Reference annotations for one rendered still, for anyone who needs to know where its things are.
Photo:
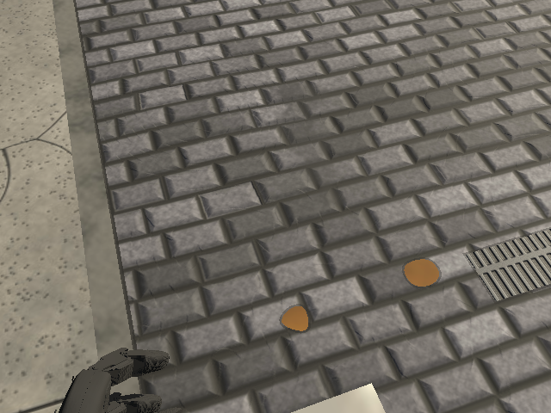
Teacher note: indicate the robot left hand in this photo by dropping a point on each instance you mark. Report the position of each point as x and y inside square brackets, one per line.
[90, 390]

